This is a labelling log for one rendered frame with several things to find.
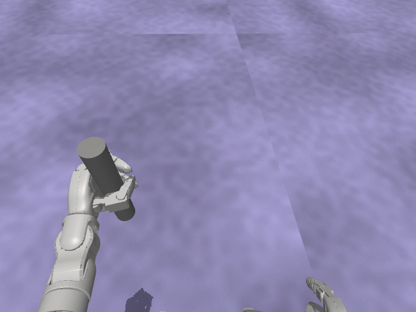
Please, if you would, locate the left robot hand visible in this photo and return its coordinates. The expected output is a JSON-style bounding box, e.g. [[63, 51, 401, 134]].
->
[[68, 150, 138, 219]]

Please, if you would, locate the right robot hand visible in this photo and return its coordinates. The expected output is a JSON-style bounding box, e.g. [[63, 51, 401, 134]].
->
[[305, 277, 348, 312]]

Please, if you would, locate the left robot arm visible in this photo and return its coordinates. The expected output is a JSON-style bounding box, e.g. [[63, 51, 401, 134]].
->
[[37, 213, 100, 312]]

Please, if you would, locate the can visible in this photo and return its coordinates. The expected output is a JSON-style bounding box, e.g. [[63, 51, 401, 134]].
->
[[77, 136, 135, 221]]

